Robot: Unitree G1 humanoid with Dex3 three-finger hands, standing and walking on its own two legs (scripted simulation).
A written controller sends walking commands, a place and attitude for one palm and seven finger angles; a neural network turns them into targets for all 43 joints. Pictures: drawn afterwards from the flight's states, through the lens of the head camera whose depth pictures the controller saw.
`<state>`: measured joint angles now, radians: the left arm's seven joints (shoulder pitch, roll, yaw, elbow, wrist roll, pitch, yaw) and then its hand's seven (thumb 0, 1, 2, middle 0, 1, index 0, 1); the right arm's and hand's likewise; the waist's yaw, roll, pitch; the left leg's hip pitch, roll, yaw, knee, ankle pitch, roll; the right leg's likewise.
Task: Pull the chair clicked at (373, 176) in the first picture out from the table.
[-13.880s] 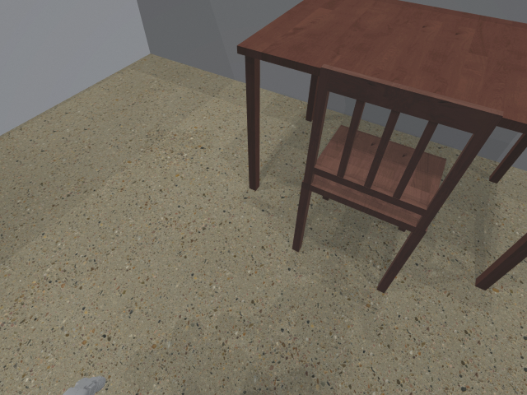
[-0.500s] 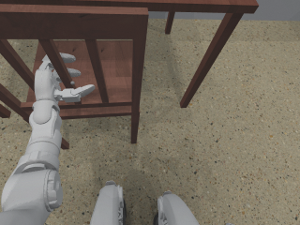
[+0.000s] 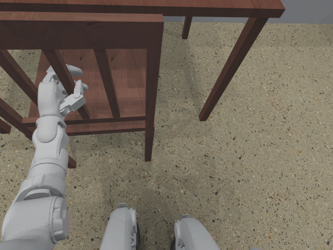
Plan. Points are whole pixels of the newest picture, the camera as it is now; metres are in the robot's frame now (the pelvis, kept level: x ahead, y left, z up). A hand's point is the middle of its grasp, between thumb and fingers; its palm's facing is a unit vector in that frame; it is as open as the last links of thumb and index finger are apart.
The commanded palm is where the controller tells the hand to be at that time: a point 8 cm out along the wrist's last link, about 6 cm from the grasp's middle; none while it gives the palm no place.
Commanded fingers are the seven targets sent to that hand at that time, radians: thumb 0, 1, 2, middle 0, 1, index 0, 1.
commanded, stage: hook a spindle and tug to test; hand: left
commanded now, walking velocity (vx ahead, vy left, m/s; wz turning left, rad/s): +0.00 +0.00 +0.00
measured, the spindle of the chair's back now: (72, 90) +0.49 +0.22 +0.01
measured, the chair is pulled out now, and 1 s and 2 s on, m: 0.00 0.08 0.17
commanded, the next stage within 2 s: step backward, pulling the chair out in 0.36 s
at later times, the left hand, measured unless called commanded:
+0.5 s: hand (82, 107) +0.43 +0.18 +0.03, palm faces +0.10 -0.99 -0.05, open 5.4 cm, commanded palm +0.41 +0.22 +0.03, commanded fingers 0.00 0.90 0.90 -0.50 -1.45 -0.50 -1.45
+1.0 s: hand (91, 120) +0.39 +0.16 +0.05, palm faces +0.08 -0.99 -0.14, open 5.1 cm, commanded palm +0.36 +0.20 +0.05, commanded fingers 0.00 0.90 0.90 -0.50 -1.45 -0.50 -1.45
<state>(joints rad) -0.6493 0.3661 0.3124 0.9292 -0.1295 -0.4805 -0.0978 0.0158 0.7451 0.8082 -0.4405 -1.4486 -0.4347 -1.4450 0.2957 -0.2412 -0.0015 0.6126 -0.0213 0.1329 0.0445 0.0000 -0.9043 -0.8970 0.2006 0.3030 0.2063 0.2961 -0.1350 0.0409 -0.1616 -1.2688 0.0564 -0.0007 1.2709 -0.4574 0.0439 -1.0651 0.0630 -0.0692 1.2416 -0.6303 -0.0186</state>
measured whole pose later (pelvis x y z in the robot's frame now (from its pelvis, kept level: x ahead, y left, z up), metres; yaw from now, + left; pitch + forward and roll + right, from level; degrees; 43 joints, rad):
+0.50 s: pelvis +0.02 +0.00 +0.01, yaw +1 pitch +24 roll -4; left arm -0.42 0.28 0.24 0.67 -0.13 -0.44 -0.06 0.01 0.74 0.78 -0.43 -1.45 -0.41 -1.45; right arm 0.24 -0.24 -0.01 0.58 0.00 0.10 0.04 0.00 -0.90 -0.90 0.20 0.30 0.21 0.30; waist -0.09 0.03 -0.15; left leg -1.16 0.05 0.02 1.22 -0.48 0.04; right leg -0.96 0.05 -0.05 1.19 -0.65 -0.02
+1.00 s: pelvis +0.00 +0.00 +0.10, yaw +0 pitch +10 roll -2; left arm -0.51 0.25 0.15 0.98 -0.09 -0.22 0.05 0.02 0.73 0.77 -0.30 -1.11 -0.49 -1.44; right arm 0.25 -0.26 -0.02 0.64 0.03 0.10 -0.08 0.00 -0.90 -0.90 0.20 0.30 0.21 0.30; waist -0.09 0.04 0.08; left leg -0.61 0.05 0.06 0.66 -0.22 0.04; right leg -0.45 0.05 -0.01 0.62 -0.35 -0.01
